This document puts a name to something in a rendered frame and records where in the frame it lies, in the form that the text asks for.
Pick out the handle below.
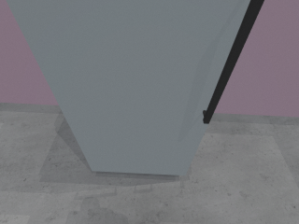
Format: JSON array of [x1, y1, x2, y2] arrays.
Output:
[[203, 0, 264, 124]]

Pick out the fridge door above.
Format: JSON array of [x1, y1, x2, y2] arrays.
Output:
[[6, 0, 250, 175]]

